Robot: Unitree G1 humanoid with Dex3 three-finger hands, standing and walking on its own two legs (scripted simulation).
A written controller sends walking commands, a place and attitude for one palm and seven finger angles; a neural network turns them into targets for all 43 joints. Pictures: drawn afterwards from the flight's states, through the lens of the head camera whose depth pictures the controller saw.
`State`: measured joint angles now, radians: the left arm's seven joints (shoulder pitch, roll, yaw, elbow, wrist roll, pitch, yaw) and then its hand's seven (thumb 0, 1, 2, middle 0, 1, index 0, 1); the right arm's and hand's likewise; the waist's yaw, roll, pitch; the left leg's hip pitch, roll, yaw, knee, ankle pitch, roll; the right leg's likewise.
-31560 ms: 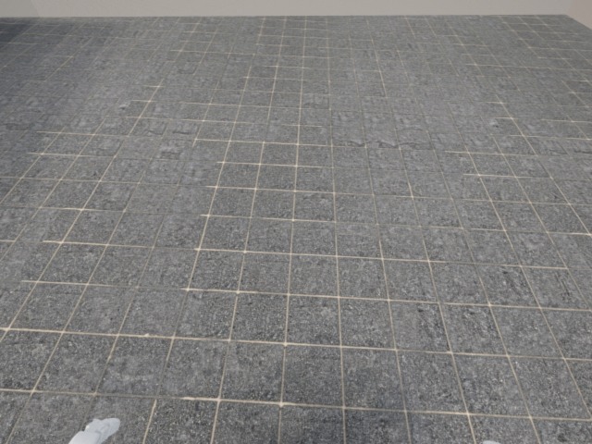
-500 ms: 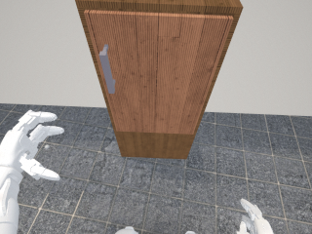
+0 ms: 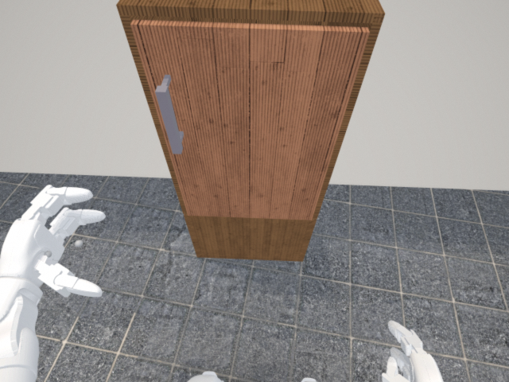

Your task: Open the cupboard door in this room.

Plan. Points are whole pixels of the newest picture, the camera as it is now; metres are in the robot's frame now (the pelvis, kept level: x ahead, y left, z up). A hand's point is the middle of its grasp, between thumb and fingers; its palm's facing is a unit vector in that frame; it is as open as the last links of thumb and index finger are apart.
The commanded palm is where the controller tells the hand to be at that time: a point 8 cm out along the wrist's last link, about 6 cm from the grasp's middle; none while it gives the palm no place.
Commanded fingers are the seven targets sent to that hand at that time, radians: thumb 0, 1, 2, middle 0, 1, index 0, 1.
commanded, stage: move the hooked fingers beside the handle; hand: left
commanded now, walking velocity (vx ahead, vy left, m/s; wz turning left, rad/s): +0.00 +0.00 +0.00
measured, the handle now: (172, 116) +0.59 +0.20 +0.06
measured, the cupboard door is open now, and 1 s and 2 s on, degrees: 0 0 0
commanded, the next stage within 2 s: none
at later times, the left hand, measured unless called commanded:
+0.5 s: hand (97, 205) +0.36 +0.27 +0.07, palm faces +0.02 -1.00 -0.01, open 14.0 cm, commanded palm +0.34 +0.32 +0.06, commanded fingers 0.00 -0.50 0.30 -0.30 -1.20 -0.30 -1.20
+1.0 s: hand (123, 167) +0.45 +0.26 +0.06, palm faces +0.00 -1.00 +0.00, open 14.0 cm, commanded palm +0.43 +0.31 +0.06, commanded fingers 0.00 -0.50 0.30 -0.30 -1.20 -0.30 -1.20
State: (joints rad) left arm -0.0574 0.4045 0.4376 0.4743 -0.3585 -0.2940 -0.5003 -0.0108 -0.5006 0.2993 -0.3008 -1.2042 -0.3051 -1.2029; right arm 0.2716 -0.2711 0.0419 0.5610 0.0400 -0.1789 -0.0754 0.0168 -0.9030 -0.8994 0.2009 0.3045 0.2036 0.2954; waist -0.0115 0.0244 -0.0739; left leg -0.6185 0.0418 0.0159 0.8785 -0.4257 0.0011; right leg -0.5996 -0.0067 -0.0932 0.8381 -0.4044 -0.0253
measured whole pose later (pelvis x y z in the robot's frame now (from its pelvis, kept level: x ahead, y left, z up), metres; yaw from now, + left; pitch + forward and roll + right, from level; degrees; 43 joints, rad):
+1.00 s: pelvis -0.01 +0.02 -0.01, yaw -2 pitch +17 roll -2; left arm -0.68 0.55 0.46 1.06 -0.18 -0.36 -0.42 -0.01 -0.50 0.30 -0.30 -1.20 -0.30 -1.20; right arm 0.36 -0.28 0.04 0.61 0.02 -0.02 -0.05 0.01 -0.90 -0.90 0.20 0.30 0.20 0.30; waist -0.11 0.00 -0.09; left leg -0.81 0.05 0.04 0.97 -0.45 0.03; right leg -0.79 0.00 -0.07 0.90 -0.40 0.00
